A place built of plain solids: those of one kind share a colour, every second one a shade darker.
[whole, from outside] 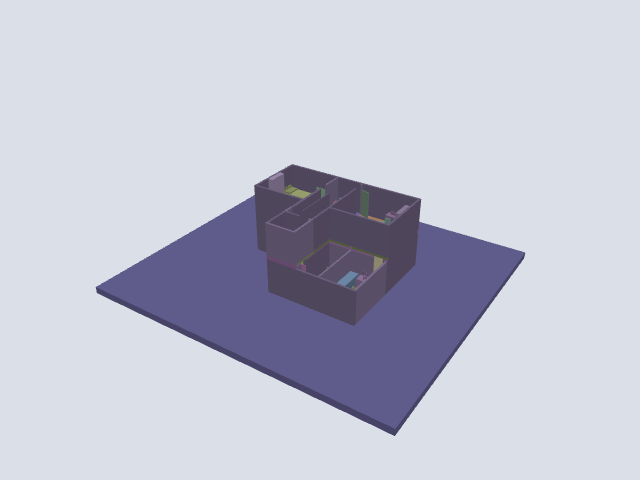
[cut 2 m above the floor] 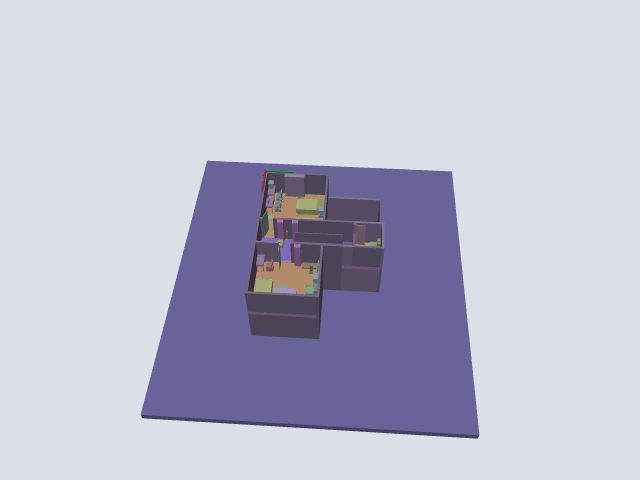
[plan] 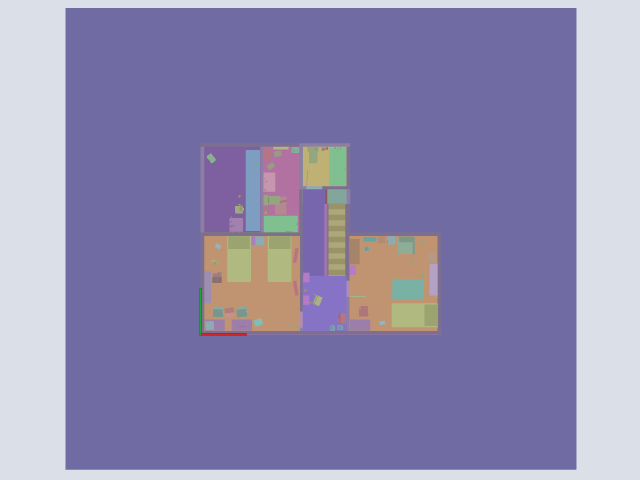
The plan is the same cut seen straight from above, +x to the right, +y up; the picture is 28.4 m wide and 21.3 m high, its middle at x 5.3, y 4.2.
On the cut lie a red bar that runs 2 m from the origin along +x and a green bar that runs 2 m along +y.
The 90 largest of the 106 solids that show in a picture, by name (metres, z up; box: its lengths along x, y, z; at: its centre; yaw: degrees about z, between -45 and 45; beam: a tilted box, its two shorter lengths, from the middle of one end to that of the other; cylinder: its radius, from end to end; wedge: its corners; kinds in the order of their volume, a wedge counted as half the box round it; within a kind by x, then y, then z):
{
 "under_1": {"box": [22.68, 20.5, 0.5], "at": [5.34, 4.25, -0.33]},
 "wall_1": {"box": [0.16, 4.22, 5.44], "at": [0.08, 2.27, 2.42]},
 "wall_2": {"box": [0.16, 3.83, 2.79], "at": [0.08, 6.42, 1.09]},
 "wall_3": {"box": [4.54, 0.16, 2.35], "at": [2.27, 4.46, 3.97]},
 "wall_4": {"box": [0.13, 3.83, 2.79], "at": [2.71, 6.42, 1.09]},
 "wall_5": {"box": [3.52, 0.13, 2.79], "at": [2.78, 4.45, 1.09]},
 "wall_6": {"box": [6.64, 0.16, 2.79], "at": [3.32, 8.41, 1.09]},
 "wall_7": {"box": [0.16, 1.91, 2.35], "at": [4.46, 5.5, 3.97]},
 "wall_8": {"box": [0.16, 1.75, 2.35], "at": [4.46, 7.46, 3.97]},
 "wall_9": {"box": [0.13, 0.15, 2.35], "at": [4.47, 0.23, 3.97]},
 "wall_10": {"box": [0.13, 3.35, 2.35], "at": [4.47, 2.71, 3.97]},
 "wall_11": {"box": [0.13, 2.58, 2.79], "at": [4.47, 5.8, 1.09]},
 "wall_12": {"box": [0.31, 0.14, 2.35], "at": [4.54, 6.52, 3.97]},
 "wall_13": {"box": [10.68, 0.16, 5.44], "at": [5.34, 0.08, 2.42]},
 "wall_14": {"box": [2.26, 0.16, 2.35], "at": [5.51, 8.41, 3.97]},
 "wall_15": {"box": [0.06, 3.19, 2.35], "at": [5.65, 4.2, 3.97]},
 "wall_16": {"box": [1.24, 0.14, 2.35], "at": [6.02, 6.52, 3.97]},
 "wall_17": {"box": [0.19, 1.77, 5.44], "at": [6.51, 3.5, 2.42]},
 "wall_18": {"box": [0.22, 1.26, 5.44], "at": [6.53, 5.17, 2.42]},
 "wall_19": {"box": [0.13, 1.51, 2.35], "at": [6.54, 0.92, 3.97]},
 "wall_20": {"box": [0.13, 0.22, 2.35], "at": [6.54, 2.5, 3.97]},
 "wall_21": {"box": [0.16, 0.66, 2.35], "at": [6.56, 6.12, 3.97]},
 "wall_22": {"box": [0.16, 2.54, 2.79], "at": [6.56, 7.07, 1.09]},
 "wall_23": {"box": [0.16, 1.75, 2.35], "at": [6.56, 7.46, 3.97]},
 "wall_24": {"box": [4.26, 0.16, 5.44], "at": [8.55, 4.46, 2.42]},
 "wall_25": {"box": [0.16, 4.22, 5.44], "at": [10.6, 2.27, 2.42]},
 "stair_1": {"box": [0.74, 0.27, 2.89], "at": [6.05, 2.74, 1.15]},
 "stair_2": {"box": [0.74, 0.51, 2.69], "at": [6.05, 2.87, 1.05]},
 "stair_3": {"box": [0.74, 0.76, 2.49], "at": [6.05, 2.99, 0.95]},
 "stair_4": {"box": [0.74, 1.0, 2.29], "at": [6.05, 3.11, 0.85]},
 "stair_5": {"box": [0.74, 1.25, 2.09], "at": [6.05, 3.23, 0.75]},
 "stair_6": {"box": [0.74, 1.49, 1.89], "at": [6.05, 3.36, 0.65]},
 "stair_7": {"box": [0.74, 1.74, 1.7], "at": [6.05, 3.48, 0.55]},
 "stair_8": {"box": [0.74, 1.98, 1.5], "at": [6.05, 3.6, 0.45]},
 "stair_9": {"box": [0.74, 2.23, 1.3], "at": [6.05, 3.72, 0.35]},
 "stair_10": {"box": [0.74, 2.47, 1.1], "at": [6.05, 3.85, 0.25]},
 "stair_11": {"box": [0.74, 2.72, 0.9], "at": [6.05, 3.97, 0.15]},
 "stair_12": {"box": [0.74, 2.96, 0.7], "at": [6.05, 4.09, 0.05]},
 "stair_13": {"box": [0.74, 3.21, 0.5], "at": [6.05, 4.21, -0.05]},
 "floor_kitchen_1": {"box": [4.25, 4.22, 0.5], "at": [2.29, 2.27, -0.25]},
 "upper_floor_guest_room_1": {"box": [4.25, 4.22, 0.16], "at": [2.29, 2.27, 2.71]},
 "upper_floor_guest_room_2": {"box": [3.91, 4.22, 0.16], "at": [8.56, 2.27, 2.71]},
 "floor_back_kitchen_1": {"box": [2.49, 3.83, 0.5], "at": [1.41, 6.42, -0.25]},
 "floor_bathroom_1": {"box": [1.63, 3.83, 0.5], "at": [3.6, 6.42, -0.25]},
 "child_bed_1": {"box": [1.06, 2.06, 0.4], "at": [1.71, 3.37, 3.17]},
 "child_bed_2": {"box": [0.96, 0.55, 0.2], "at": [1.71, 4.08, 3.37]},
 "child_bed_3": {"box": [1.06, 2.06, 0.4], "at": [3.51, 3.37, 3.17]},
 "child_bed_4": {"box": [0.96, 0.55, 0.2], "at": [3.51, 4.08, 3.37]},
 "child_bed_5": {"box": [2.06, 1.06, 0.4], "at": [9.51, 0.86, 3.17]},
 "child_bed_6": {"box": [0.55, 0.96, 0.2], "at": [10.21, 0.86, 3.37]},
 "floor_lobby_1": {"box": [1.94, 2.54, 0.5], "at": [5.51, 7.07, -0.25]},
 "fixture_breast_guest_room_1": {"box": [0.31, 1.42, 2.4], "at": [0.31, 2.11, 3.94]},
 "fixture_breast_guest_room_2": {"box": [0.36, 1.4, 2.4], "at": [10.34, 2.44, 3.94]},
 "counter_run_1": {"box": [0.64, 3.6, 0.038], "at": [2.32, 6.4, 0.9]},
 "counter_run_2": {"box": [0.61, 3.6, 0.78], "at": [2.33, 6.4, 0.49]},
 "upper_floor_landing_1": {"box": [1.08, 3.85, 0.16], "at": [5.08, 4.53, 2.71]},
 "upper_floor_landing_2": {"box": [1.94, 2.45, 0.16], "at": [5.51, 1.39, 2.71]},
 "bathtub_1": {"box": [1.52, 0.76, 0.41], "at": [3.56, 4.9, 0.2]},
 "bathtub_2": {"box": [0.76, 1.7, 0.44], "at": [6.09, 7.46, 3.01]},
 "wall_band_1": {"box": [3.52, 0.13, 0.31], "at": [2.78, 4.45, 2.64]},
 "wall_band_2": {"box": [2.26, 0.16, 0.31], "at": [5.51, 8.41, 2.64]},
 "wall_band_3": {"box": [0.19, 3.19, 0.31], "at": [5.58, 4.2, 2.64]},
 "wall_band_4": {"box": [0.16, 2.54, 0.31], "at": [6.56, 7.07, 2.64]},
 "wall_band_5": {"box": [0.16, 4.22, 0.31], "at": [10.6, 2.27, 2.64]},
 "billy_1": {"box": [0.28, 0.42, 2.02], "at": [4.69, 1.53, 3.8]},
 "billy_2": {"box": [0.28, 0.42, 2.02], "at": [4.69, 2.54, 3.8]},
 "billy_3": {"box": [0.28, 0.42, 2.02], "at": [6.76, 2.86, 3.8]},
 "upper_floor_shower_room_1": {"box": [1.94, 1.75, 0.16], "at": [5.51, 7.46, 2.71]},
 "basin_vanity_1": {"box": [0.53, 0.86, 0.82], "at": [3.06, 6.77, 0.41]},
 "washer_1": {"box": [0.6, 0.62, 0.87], "at": [1.58, 4.87, 0.44]},
 "hamper_1": {"box": [0.32, 0.48, 0.58], "at": [2.96, 7.96, 0.29]},
 "hamper_2": {"box": [0.33, 0.46, 0.65], "at": [6.29, 0.72, 3.11]},
 "small_desk_1": {"box": [0.9, 0.5, 0.13], "at": [0.63, 0.42, 3.47]},
 "small_desk_2": {"box": [0.9, 0.5, 0.13], "at": [1.83, 0.42, 3.47]},
 "small_desk_3": {"box": [0.9, 0.5, 0.13], "at": [7.08, 0.42, 3.47]},
 "armchair_frame_1": {"box": [0.62, 0.26, 0.41], "at": [9.12, 4.22, 3.41]},
 "armchair_frame_2": {"box": [0.63, 0.74, 0.18], "at": [9.13, 3.94, 3.11]},
 "wall_foot_1": {"box": [4.54, 0.16, 0.17], "at": [2.27, 4.46, 2.72]},
 "bedside_table_1": {"box": [0.5, 0.39, 0.56], "at": [2.5, 4.17, 3.07]},
 "rug_1": {"box": [1.4, 0.9, 0.08], "at": [9.2, 2.02, 2.76], "yaw": -1.8},
 "leaf_guest_room_door_1": {"box": [0.72, 0.035, 1.99], "at": [4.07, 0.43, 3.79], "yaw": -17.0},
 "leaf_guest_room_door_2": {"box": [0.72, 0.035, 1.99], "at": [6.97, 1.69, 3.79]},
 "wc_1": {"box": [0.21, 0.48, 0.45], "at": [2.9, 5.96, 0.56]},
 "wc_2": {"box": [0.51, 0.21, 0.45], "at": [5.0, 8.22, 3.35]},
 "bar_stool_1": {"box": [0.35, 0.35, 0.74], "at": [10.28, 3.42, 3.16], "yaw": 1.3},
 "wire_rack_1": {"box": [0.36, 0.27, 0.92], "at": [4.21, 8.19, 0.46]},
 "kitchen_bin_1": {"box": [0.31, 0.31, 0.65], "at": [8.04, 4.21, 3.12]},
 "clothes_rail_1": {"box": [0.44, 1.13, 0.12], "at": [6.85, 3.69, 2.85]},
 "leaf_shower_room_door_1": {"box": [0.035, 0.71, 1.99], "at": [4.73, 6.94, 3.79], "yaw": -4.0},
 "table_lamp_1": {"box": [0.39, 0.38, 0.26], "at": [0.4, 0.4, 3.99], "yaw": 2.9}
}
